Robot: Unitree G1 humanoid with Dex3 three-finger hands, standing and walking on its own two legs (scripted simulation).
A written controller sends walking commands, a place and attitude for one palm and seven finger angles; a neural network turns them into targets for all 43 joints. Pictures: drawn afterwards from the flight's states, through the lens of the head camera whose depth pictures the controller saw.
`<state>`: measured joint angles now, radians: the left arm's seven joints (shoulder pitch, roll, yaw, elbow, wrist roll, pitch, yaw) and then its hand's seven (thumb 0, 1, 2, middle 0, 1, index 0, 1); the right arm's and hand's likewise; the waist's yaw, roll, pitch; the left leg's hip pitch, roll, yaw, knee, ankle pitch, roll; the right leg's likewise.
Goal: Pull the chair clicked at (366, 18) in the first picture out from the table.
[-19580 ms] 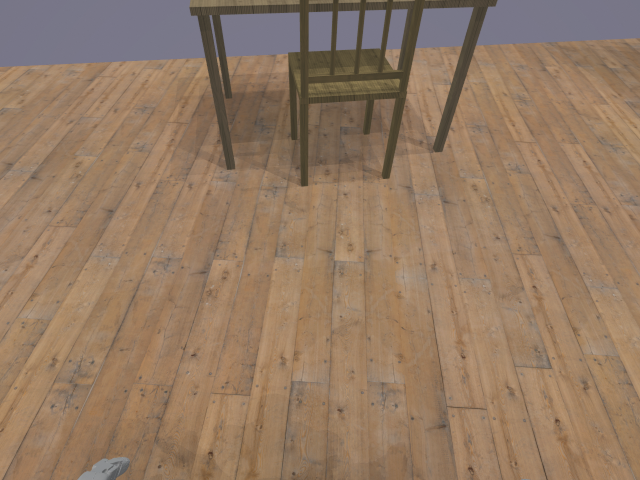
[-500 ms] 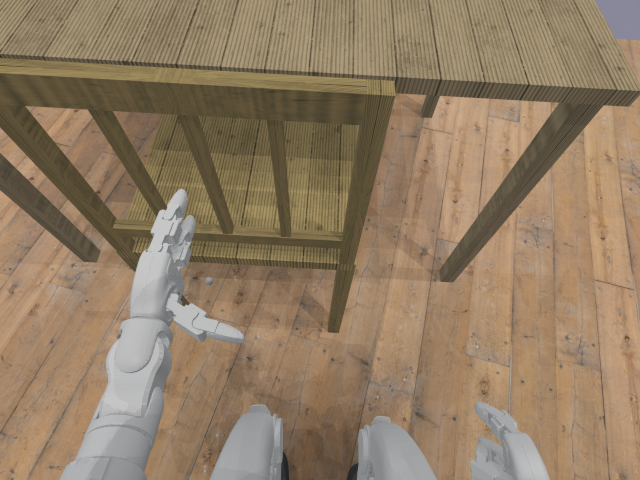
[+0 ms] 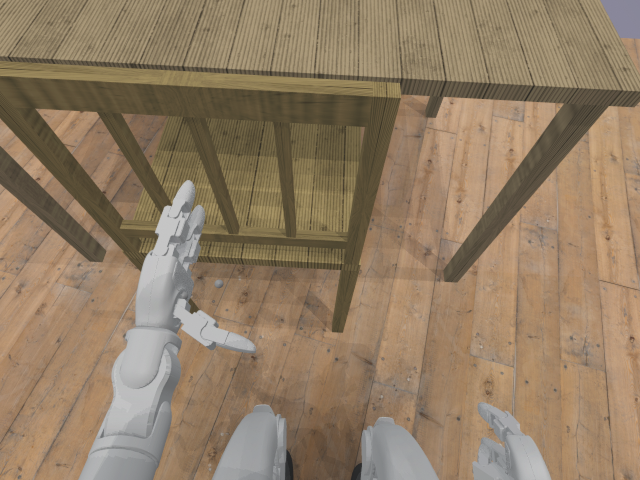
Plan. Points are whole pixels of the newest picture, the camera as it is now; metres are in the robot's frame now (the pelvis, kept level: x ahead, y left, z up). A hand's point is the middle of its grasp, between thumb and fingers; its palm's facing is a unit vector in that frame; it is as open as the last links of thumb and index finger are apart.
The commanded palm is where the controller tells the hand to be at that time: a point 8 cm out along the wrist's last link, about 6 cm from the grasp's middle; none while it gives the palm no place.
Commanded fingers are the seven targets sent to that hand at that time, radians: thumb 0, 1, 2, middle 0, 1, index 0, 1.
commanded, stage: push the fingers through the gap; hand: left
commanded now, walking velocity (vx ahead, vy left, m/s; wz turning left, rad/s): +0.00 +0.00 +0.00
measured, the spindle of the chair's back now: (217, 183) +0.49 +0.16 +0.01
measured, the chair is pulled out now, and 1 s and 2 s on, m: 0.00 0.00 0.00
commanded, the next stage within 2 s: hook a spindle and tug to test in 1.60 s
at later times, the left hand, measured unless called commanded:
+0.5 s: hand (226, 251) +0.39 +0.13 +0.01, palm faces -0.05 -1.00 -0.04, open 17.0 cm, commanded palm +0.37 +0.18 +0.02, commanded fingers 0.00 -0.50 0.30 -0.06 -0.08 -0.06 -0.08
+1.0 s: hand (230, 215) +0.44 +0.13 +0.02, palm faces -0.02 -1.00 -0.04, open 16.9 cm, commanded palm +0.42 +0.18 +0.02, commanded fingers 0.00 -0.50 0.30 -0.06 -0.08 -0.06 -0.08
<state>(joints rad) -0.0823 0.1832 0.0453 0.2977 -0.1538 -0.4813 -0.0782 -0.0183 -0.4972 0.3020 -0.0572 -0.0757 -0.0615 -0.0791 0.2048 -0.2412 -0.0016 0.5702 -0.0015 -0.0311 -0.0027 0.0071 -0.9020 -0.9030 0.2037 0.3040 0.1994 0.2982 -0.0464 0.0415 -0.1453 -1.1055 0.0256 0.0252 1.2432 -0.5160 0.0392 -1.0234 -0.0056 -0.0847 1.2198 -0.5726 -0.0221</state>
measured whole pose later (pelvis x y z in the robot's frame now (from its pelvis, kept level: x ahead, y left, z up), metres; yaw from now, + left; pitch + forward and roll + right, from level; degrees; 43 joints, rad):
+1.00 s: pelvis +0.00 +0.00 +0.00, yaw -1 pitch +25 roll -3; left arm -0.53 0.24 0.19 0.78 -0.10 -0.50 -0.05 -0.02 -0.50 0.30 -0.06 -0.08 -0.06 -0.08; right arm 0.26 -0.24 0.00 0.63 -0.02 0.01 0.02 0.00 -0.90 -0.90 0.20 0.30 0.20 0.30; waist -0.11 0.04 -0.15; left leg -1.17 0.03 0.04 1.26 -0.52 0.05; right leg -1.10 0.00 -0.07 1.23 -0.56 -0.01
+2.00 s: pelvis +0.00 +0.01 -0.01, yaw -2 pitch +27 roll -3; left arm -0.69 0.26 0.23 0.94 -0.08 -0.52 -0.05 -0.02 -0.50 0.30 -0.18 -0.46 -0.18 -0.46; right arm 0.27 -0.24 0.00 0.63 -0.03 0.07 0.04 0.00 -0.90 -0.90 0.20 0.30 0.20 0.30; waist -0.13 0.05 -0.15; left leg -1.23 0.03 0.03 1.28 -0.52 0.05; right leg -1.15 0.00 -0.07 1.24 -0.56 -0.01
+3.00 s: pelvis +0.02 +0.01 +0.00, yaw -2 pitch +25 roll -3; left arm -0.47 0.20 0.16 0.73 -0.10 -0.50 -0.03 0.01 0.82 0.84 -0.48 -1.45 -0.46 -1.45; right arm 0.25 -0.23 -0.01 0.60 -0.02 0.07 0.05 0.00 -0.90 -0.90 0.20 0.30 0.20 0.30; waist -0.11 0.04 -0.16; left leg -1.14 0.04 0.04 1.23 -0.53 0.05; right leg -1.07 0.01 -0.06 1.20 -0.57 -0.01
